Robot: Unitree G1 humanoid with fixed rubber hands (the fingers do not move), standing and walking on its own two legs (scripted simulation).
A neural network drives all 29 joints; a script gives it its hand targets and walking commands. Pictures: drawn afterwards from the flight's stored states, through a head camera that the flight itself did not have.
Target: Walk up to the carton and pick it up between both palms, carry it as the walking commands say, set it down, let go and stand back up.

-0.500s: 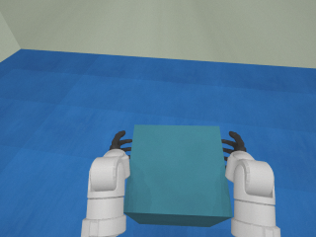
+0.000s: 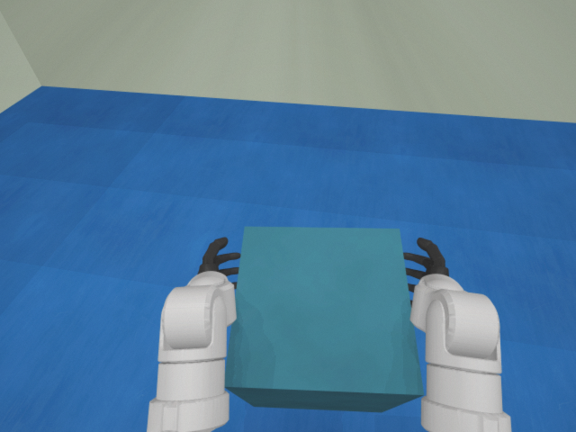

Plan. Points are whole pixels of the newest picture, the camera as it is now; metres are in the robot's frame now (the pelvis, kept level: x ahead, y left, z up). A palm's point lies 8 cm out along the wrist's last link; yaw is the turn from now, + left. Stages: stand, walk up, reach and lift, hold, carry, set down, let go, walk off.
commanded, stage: carry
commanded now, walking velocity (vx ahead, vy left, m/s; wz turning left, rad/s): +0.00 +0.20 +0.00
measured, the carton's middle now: (318, 327) +0.30 -0.01 -0.02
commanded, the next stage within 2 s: none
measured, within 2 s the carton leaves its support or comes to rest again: neither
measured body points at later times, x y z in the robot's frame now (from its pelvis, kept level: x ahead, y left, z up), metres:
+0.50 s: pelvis +0.01 -0.03 +0.01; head +0.00 -0.03 +0.46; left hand +0.32 +0.11 +0.09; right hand +0.32 -0.18 +0.10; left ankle +0.04 +0.08 -0.72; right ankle +0.09 -0.15 -0.72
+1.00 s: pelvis +0.02 -0.05 +0.01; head +0.01 -0.05 +0.46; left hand +0.33 +0.08 +0.09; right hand +0.32 -0.21 +0.10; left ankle +0.04 +0.08 -0.72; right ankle +0.09 -0.15 -0.72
